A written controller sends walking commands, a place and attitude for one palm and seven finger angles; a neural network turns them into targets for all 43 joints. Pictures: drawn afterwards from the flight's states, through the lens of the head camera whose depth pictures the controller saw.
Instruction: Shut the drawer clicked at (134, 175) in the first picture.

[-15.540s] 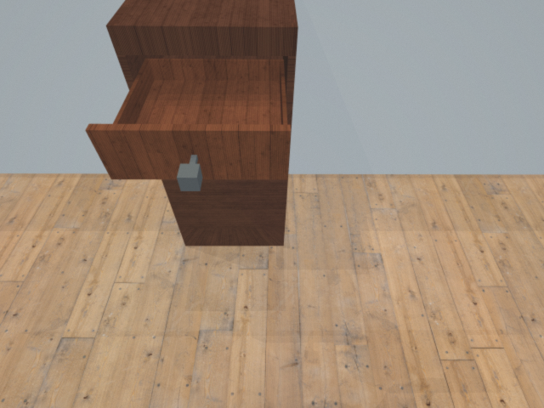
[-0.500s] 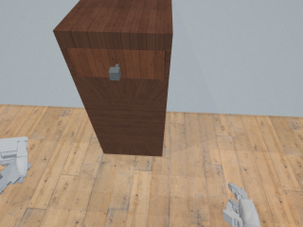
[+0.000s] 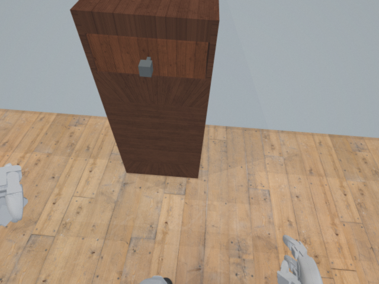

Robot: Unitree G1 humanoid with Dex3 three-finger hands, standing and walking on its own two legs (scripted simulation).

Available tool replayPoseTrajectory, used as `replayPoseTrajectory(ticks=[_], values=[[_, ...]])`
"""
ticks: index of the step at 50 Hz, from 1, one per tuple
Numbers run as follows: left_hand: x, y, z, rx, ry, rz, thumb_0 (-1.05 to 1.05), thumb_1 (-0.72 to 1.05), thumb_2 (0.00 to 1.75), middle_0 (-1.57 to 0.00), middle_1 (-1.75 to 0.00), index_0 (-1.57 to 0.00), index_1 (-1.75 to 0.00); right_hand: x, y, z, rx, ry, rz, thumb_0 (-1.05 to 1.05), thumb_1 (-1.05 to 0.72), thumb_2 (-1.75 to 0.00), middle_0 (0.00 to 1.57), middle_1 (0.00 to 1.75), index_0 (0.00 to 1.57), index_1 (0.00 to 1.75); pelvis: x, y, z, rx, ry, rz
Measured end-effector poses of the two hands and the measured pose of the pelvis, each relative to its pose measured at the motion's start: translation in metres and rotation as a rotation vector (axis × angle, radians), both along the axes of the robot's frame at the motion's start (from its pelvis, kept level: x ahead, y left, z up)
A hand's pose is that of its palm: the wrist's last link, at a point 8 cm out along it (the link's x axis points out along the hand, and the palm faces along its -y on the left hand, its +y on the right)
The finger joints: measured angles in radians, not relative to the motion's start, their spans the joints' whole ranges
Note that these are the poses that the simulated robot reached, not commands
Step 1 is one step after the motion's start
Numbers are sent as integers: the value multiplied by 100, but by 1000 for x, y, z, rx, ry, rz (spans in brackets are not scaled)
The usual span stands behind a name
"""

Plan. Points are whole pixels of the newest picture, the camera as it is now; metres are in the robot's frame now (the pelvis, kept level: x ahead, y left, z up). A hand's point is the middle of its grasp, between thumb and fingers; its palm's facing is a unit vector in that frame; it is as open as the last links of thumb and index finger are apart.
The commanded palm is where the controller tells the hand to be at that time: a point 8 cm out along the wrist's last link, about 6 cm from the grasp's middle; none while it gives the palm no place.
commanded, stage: step back with the hand held close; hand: left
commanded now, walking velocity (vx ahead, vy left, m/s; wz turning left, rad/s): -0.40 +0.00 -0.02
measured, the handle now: (147, 65) +0.74 +0.20 +0.03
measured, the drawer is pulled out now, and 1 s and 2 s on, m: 0.00 0.00 0.00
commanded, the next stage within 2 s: stop stepping back and stand still in 0.38 s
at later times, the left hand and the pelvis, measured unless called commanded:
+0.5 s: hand out of the picture +0.11 +0.31 +0.17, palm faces +0.37 -0.83 -0.40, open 3.3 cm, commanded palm +0.02 +0.34 +0.19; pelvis -0.10 +0.06 +0.01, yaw +1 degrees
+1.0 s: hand out of the picture +0.00 +0.35 +0.17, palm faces +0.36 -0.87 -0.33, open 3.3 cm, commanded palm -0.09 +0.39 +0.19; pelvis -0.22 +0.11 -0.01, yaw -1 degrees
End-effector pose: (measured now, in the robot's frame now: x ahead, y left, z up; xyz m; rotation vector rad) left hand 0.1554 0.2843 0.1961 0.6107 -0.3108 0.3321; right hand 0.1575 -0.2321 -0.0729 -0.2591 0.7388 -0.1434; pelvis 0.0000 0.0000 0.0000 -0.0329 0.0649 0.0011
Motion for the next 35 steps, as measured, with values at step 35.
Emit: replayPoseTrajectory(ticks=[35], values=[[-152, 57, 11, -63, 0, -130, 2, 89, 89, -141, -160, -140, -160, -142, 98, 30, 14, -74, 44, 1, -90, -90, 21, 30, 20, 30, -153, 69, 10, -26, 7, -38]])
